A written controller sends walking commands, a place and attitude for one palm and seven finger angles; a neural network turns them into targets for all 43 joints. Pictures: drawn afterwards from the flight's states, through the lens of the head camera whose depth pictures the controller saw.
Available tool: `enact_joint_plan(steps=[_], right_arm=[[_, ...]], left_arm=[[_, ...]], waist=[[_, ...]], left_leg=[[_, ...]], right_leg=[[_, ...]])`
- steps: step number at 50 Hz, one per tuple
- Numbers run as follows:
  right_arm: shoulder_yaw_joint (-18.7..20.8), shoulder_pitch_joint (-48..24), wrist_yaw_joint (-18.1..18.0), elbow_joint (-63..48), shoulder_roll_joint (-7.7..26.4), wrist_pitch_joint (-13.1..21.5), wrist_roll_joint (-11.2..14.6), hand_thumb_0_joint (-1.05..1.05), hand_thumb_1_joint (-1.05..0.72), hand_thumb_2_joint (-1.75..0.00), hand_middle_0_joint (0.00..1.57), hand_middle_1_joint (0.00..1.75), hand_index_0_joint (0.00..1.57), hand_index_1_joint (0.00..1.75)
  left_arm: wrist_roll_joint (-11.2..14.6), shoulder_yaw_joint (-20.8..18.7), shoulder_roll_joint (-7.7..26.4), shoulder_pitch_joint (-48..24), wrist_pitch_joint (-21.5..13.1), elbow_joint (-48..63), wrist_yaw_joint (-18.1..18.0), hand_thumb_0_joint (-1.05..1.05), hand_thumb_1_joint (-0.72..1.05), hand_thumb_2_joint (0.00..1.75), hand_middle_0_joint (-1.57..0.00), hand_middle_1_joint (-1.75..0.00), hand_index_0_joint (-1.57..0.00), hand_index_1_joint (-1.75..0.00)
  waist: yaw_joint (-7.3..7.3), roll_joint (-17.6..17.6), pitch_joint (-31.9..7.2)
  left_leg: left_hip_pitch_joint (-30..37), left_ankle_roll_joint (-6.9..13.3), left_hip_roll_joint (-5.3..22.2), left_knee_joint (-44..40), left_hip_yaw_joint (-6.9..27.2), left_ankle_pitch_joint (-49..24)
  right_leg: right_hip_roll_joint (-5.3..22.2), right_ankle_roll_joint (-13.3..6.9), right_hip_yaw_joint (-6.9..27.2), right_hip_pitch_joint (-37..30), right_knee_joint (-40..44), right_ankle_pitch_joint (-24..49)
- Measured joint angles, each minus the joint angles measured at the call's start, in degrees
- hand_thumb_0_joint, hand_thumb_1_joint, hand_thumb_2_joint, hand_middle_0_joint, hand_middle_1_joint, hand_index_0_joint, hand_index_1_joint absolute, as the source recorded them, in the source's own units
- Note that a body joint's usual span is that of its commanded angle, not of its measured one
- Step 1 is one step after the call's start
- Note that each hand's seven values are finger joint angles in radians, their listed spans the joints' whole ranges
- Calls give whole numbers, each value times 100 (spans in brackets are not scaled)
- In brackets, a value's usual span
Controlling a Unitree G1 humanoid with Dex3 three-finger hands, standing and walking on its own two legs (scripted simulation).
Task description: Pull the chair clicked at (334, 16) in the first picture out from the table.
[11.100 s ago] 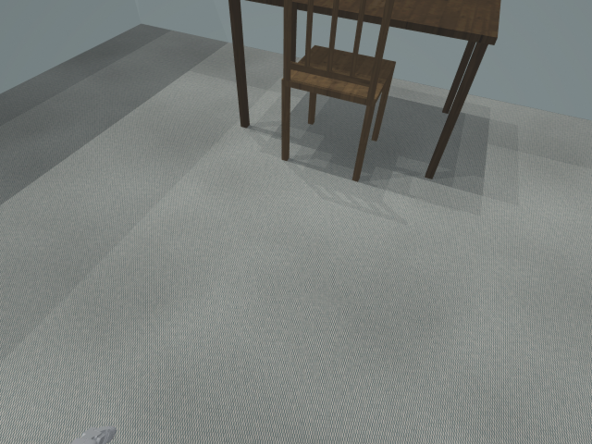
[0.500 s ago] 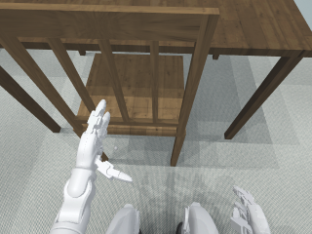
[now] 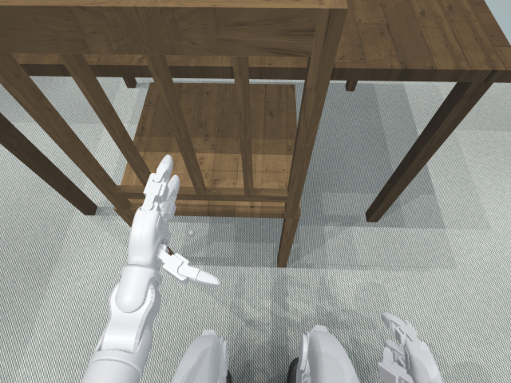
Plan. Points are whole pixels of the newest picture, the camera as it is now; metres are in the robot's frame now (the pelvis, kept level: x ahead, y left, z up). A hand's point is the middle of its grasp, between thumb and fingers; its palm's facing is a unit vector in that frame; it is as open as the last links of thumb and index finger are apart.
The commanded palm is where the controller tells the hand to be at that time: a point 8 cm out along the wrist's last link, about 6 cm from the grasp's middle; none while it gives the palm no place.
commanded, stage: aim the fingers beside a spindle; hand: left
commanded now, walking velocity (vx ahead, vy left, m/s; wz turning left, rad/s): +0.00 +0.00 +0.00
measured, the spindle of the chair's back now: (183, 140) +0.48 +0.13 +0.05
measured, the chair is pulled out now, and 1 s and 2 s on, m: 0.00 -0.02 -0.10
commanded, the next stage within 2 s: push the fingers through the gap in 0.28 s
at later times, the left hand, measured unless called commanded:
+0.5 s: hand (194, 232) +0.33 +0.10 +0.02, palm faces -0.09 -1.00 -0.03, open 17.0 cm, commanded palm +0.32 +0.16 +0.02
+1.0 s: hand (198, 208) +0.38 +0.10 +0.01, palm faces -0.07 -1.00 -0.05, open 16.7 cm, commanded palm +0.37 +0.16 +0.02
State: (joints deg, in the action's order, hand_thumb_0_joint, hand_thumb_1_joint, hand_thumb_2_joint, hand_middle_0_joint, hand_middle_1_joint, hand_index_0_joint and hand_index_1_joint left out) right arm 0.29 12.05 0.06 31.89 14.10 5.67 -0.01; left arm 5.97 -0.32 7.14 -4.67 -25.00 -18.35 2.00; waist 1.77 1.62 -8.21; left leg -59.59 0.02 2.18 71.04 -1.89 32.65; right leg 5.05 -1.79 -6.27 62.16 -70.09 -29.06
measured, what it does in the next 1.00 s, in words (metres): stands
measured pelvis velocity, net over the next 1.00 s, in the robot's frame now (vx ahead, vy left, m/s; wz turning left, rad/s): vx -0.01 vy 0.01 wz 0.00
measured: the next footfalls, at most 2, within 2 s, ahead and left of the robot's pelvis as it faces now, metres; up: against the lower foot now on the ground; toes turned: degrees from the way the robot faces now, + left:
none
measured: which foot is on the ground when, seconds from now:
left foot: down 0.00-1.00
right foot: down 0.00-1.00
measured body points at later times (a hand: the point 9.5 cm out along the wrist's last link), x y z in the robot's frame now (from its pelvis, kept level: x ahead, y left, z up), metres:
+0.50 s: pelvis +0.00 +0.01 +0.00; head +0.11 +0.00 +0.43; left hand +0.33 +0.16 +0.03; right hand +0.16 -0.24 -0.11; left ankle +0.01 +0.12 -0.63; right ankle +0.04 -0.11 -0.63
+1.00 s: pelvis -0.01 +0.01 -0.01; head +0.11 +0.01 +0.42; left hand +0.37 +0.16 +0.02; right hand +0.12 -0.24 -0.13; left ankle +0.01 +0.12 -0.63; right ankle +0.04 -0.11 -0.63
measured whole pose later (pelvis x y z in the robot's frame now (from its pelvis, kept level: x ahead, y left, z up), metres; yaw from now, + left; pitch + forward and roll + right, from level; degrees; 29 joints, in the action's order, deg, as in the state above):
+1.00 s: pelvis -0.01 +0.01 -0.01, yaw +0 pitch +23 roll -1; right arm 0.0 11.9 -0.3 35.6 14.7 5.5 -0.7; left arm 4.3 -1.7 7.3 -20.9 -27.2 -33.4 -0.7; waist 3.1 2.0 -7.5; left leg -63.7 1.0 1.6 73.0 -1.6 31.9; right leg 5.5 -1.0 -6.3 65.5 -70.9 -27.8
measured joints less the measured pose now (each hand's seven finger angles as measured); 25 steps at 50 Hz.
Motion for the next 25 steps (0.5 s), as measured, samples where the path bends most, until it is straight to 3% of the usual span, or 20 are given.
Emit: enact_joint_plan(steps=[25], right_arm=[[-13,-96,12,-30,2,44,-25,1,-91,-90,20,30,20,30]], left_arm=[[-87,161,-66,-149,2,-60,-23,-2,-50,30,-6,-8,-6,-8]], waist=[[-8,1,-6]], left_leg=[[-98,53,-39,96,5,32]], right_leg=[[35,53,9,67,-50,-6]])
